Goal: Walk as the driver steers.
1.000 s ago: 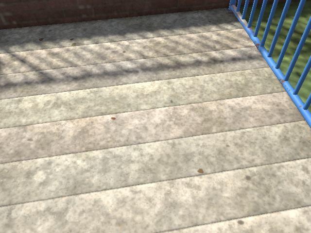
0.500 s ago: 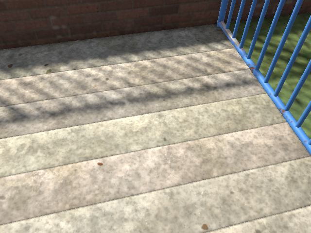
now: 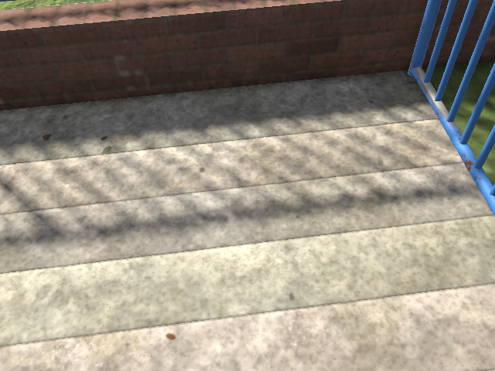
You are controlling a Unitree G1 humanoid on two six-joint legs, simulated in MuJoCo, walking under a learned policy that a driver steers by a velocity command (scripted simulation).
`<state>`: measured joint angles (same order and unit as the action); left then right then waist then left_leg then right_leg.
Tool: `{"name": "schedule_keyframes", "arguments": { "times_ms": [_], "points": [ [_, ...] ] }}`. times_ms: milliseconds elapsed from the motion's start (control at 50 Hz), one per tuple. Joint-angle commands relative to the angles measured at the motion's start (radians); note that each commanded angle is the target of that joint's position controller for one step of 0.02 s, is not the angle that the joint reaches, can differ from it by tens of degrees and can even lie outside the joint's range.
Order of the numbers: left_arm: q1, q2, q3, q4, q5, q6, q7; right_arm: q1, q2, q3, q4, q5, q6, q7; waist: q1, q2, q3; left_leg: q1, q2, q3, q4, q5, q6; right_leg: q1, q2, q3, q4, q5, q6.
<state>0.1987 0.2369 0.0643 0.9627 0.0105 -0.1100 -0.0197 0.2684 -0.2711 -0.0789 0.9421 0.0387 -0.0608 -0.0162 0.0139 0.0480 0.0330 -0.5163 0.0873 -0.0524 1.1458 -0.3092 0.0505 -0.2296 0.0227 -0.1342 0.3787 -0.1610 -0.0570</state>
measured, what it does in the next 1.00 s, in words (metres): walks ahead, turning left: left foot, then right foot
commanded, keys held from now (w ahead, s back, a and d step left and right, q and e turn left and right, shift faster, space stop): w+q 0.90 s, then no key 0.10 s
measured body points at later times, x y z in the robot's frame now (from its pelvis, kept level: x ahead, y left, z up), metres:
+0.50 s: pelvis +0.27 +0.08 -0.01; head +0.30 +0.10 +0.44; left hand +0.30 +0.38 -0.13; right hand +0.46 -0.15 -0.12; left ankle +0.31 +0.15 -0.74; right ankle +0.22 -0.10 -0.64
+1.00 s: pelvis +0.55 +0.12 -0.01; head +0.58 +0.14 +0.44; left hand +0.54 +0.43 -0.11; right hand +0.78 -0.07 -0.13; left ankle +0.40 +0.18 -0.65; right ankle +0.66 +0.06 -0.74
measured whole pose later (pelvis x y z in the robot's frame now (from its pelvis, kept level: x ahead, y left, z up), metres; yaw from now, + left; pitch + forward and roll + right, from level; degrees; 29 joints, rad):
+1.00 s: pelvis +0.55 +0.12 -0.01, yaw +34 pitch +2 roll -1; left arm 0.13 0.26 0.06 0.79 0.01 -0.11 -0.02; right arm 0.31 -0.29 -0.07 0.75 0.02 -0.03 -0.02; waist -0.01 0.03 0.03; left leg -0.42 -0.04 -0.11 1.19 -0.47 0.01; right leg -0.35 0.03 -0.03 0.48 -0.16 -0.02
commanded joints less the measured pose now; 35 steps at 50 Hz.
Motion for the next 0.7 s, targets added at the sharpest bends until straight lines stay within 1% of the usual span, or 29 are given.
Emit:
{"name": "schedule_keyframes", "arguments": {
  "times_ms": [20,40,80,120,140,180,220,260,280,300,320,340,360,380,400,420,440,460,480,500,520,540,580,620,660,700],
  "points": [
    [-0.019,0.114,0.023,-0.034,0.005,-0.02,0.012,0.038,-0.035,-0.017,-0.053,-0.003,0.02,-0.002,-0.026,-0.12,-0.012,-0.118,0.075,-0.06,-0.025,0.101,-0.007,0.062,-0.289,0.192,-0.257,0.12,-0.127],
    [-0.011,0.124,0.027,-0.03,0.007,-0.019,0.019,0.013,-0.037,-0.019,-0.065,-0.008,0.023,-0.001,-0.023,-0.107,0.0,-0.151,0.075,-0.066,-0.062,0.146,-0.013,0.071,-0.289,0.162,-0.264,0.141,-0.128],
    [0.006,0.135,0.03,-0.026,0.009,-0.014,0.03,-0.03,-0.034,-0.02,-0.085,-0.013,0.02,0.006,-0.016,-0.098,0.012,-0.188,0.067,-0.063,-0.16,0.244,-0.024,0.098,-0.279,0.102,-0.27,0.184,-0.121],
    [0.011,0.146,0.031,-0.028,0.007,-0.008,0.037,-0.083,-0.025,-0.014,-0.104,-0.015,0.015,0.019,-0.003,-0.092,0.023,-0.175,0.059,-0.025,-0.277,0.331,-0.025,0.112,-0.262,0.036,-0.273,0.213,-0.105],
    [0.021,0.152,0.033,-0.028,0.004,-0.005,0.041,-0.121,-0.019,-0.01,-0.118,-0.017,0.013,0.026,0.01,-0.086,0.033,-0.167,0.054,0.002,-0.327,0.359,-0.024,0.121,-0.26,0.011,-0.276,0.219,-0.101],
    [0.063,0.165,0.037,-0.02,-0.003,0.003,0.046,-0.198,-0.007,0.0,-0.151,-0.019,0.012,0.039,0.04,-0.071,0.056,-0.181,0.046,0.042,-0.403,0.372,-0.017,0.173,-0.276,-0.022,-0.27,0.238,-0.099],
    [0.105,0.175,0.041,-0.01,-0.011,0.018,0.047,-0.255,-0.004,0.005,-0.185,-0.018,0.013,0.051,0.059,-0.067,0.074,-0.213,0.035,0.069,-0.456,0.341,-0.004,0.257,-0.299,-0.045,-0.238,0.284,-0.095],
    [0.12,0.187,0.047,-0.007,-0.019,0.035,0.046,-0.284,-0.01,0.006,-0.217,-0.015,0.015,0.066,0.056,-0.079,0.077,-0.214,0.015,0.101,-0.489,0.269,0.016,0.328,-0.321,-0.067,-0.185,0.389,-0.085],
    [0.107,0.199,0.05,-0.014,-0.022,0.042,0.048,-0.277,-0.023,0.001,-0.228,-0.014,0.016,0.072,0.038,-0.094,0.062,-0.173,-0.008,0.125,-0.5,0.225,0.032,0.346,-0.325,-0.083,-0.14,0.522,-0.075],
    [0.092,0.215,0.055,-0.022,-0.026,0.048,0.05,-0.254,-0.041,-0.008,-0.234,-0.014,0.019,0.076,0.013,-0.117,0.031,-0.111,-0.041,0.154,-0.499,0.175,0.05,0.36,-0.327,-0.097,-0.076,0.693,-0.064],
    [0.078,0.231,0.059,-0.03,-0.03,0.055,0.053,-0.199,-0.067,-0.021,-0.231,-0.012,0.022,0.077,-0.026,-0.139,-0.011,-0.025,-0.078,0.18,-0.493,0.124,0.071,0.363,-0.325,-0.107,0.021,0.848,-0.053],
    [0.059,0.242,0.061,-0.037,-0.033,0.063,0.054,-0.089,-0.107,-0.043,-0.21,-0.008,0.024,0.075,-0.092,-0.143,-0.071,0.121,-0.12,0.196,-0.517,0.111,0.1,0.336,-0.311,-0.117,0.181,0.923,-0.037],
    [0.042,0.235,0.056,-0.047,-0.035,0.064,0.055,0.076,-0.169,-0.078,-0.169,-0.006,0.026,0.061,-0.179,-0.11,-0.155,0.38,-0.15,0.167,-0.598,0.179,0.14,0.214,-0.268,-0.132,0.414,0.811,0.002],
    [0.07,0.148,0.03,-0.074,0.004,0.051,0.049,0.165,-0.266,-0.102,-0.145,-0.008,0.035,0.038,-0.161,0.097,-0.224,0.652,0.048,-0.149,-0.603,0.221,0.202,-0.082,-0.189,-0.125,0.745,0.164,0.047],
    [0.127,0.057,-0.001,-0.13,-0.005,0.01,0.033,0.12,-0.309,-0.098,-0.18,-0.017,0.017,0.045,-0.064,0.23,-0.365,0.909,0.252,-0.756,-0.793,0.01,0.415,-0.445,0.027,0.087,1.034,-0.449,0.085],
    [-0.012,0.153,0.018,-0.15,-0.048,-0.029,0.018,0.14,-0.214,-0.07,-0.184,-0.025,0.006,0.053,-0.135,0.069,-0.338,0.901,0.244,-0.727,-0.875,0.0,0.355,-0.56,-0.024,0.229,1.064,-0.399,0.056],
    [-0.063,0.162,0.021,-0.17,-0.067,-0.047,0.012,0.099,-0.172,-0.059,-0.183,-0.026,-0.006,0.052,-0.118,0.04,-0.212,0.79,0.212,-0.571,-0.871,0.065,0.313,-0.603,-0.066,0.218,1.006,-0.307,0.028],
    [-0.056,0.152,0.021,-0.151,-0.049,-0.05,0.02,0.023,-0.143,-0.05,-0.198,-0.023,-0.014,0.052,-0.065,-0.058,-0.137,0.632,0.165,-0.449,-0.87,0.173,0.277,-0.542,-0.114,0.219,0.915,-0.231,0.026],
    [-0.043,0.166,0.032,-0.14,-0.026,-0.041,0.027,-0.036,-0.112,-0.04,-0.213,-0.025,-0.017,0.048,-0.03,-0.059,-0.104,0.512,0.129,-0.361,-0.879,0.268,0.255,-0.468,-0.142,0.22,0.83,-0.19,0.036],
    [-0.024,0.17,0.037,-0.137,-0.019,-0.025,0.025,-0.059,-0.101,-0.033,-0.227,-0.034,-0.018,0.042,-0.004,-0.039,-0.096,0.435,0.107,-0.325,-0.899,0.319,0.248,-0.402,-0.158,0.224,0.794,-0.163,0.046],
    [-0.018,0.163,0.039,-0.143,-0.013,-0.012,0.026,-0.059,-0.108,-0.033,-0.229,-0.031,-0.019,0.037,0.007,-0.037,-0.09,0.396,0.095,-0.305,-0.914,0.355,0.249,-0.378,-0.158,0.218,0.749,-0.15,0.062],
    [-0.025,0.147,0.037,-0.148,-0.006,-0.001,0.027,-0.047,-0.122,-0.036,-0.228,-0.028,-0.02,0.031,0.011,-0.037,-0.08,0.359,0.085,-0.275,-0.923,0.395,0.251,-0.37,-0.154,0.206,0.704,-0.13,0.08],
    [-0.092,0.126,0.031,-0.176,0.004,0.01,0.032,-0.01,-0.153,-0.043,-0.223,-0.025,-0.021,0.015,-0.004,-0.03,-0.054,0.325,0.064,-0.233,-0.935,0.429,0.244,-0.396,-0.137,0.19,0.584,-0.037,0.11],
    [-0.17,0.113,0.024,-0.202,0.004,0.009,0.032,0.019,-0.16,-0.045,-0.219,-0.023,-0.016,0.004,-0.031,-0.01,-0.036,0.307,0.03,-0.201,-0.931,0.392,0.215,-0.394,-0.109,0.186,0.426,0.092,0.122],
    [-0.233,0.097,0.016,-0.222,-0.003,0.004,0.024,0.041,-0.158,-0.045,-0.215,-0.02,-0.01,0.0,-0.058,0.02,-0.026,0.289,0.001,-0.182,-0.922,0.318,0.182,-0.351,-0.075,0.181,0.278,0.208,0.119],
    [-0.286,0.097,0.012,-0.245,-0.012,-0.002,0.015,0.068,-0.16,-0.046,-0.205,-0.019,-0.007,0.001,-0.081,0.039,-0.017,0.284,0.006,-0.202,-0.914,0.262,0.164,-0.31,-0.051,0.176,0.192,0.267,0.112]
  ]
}}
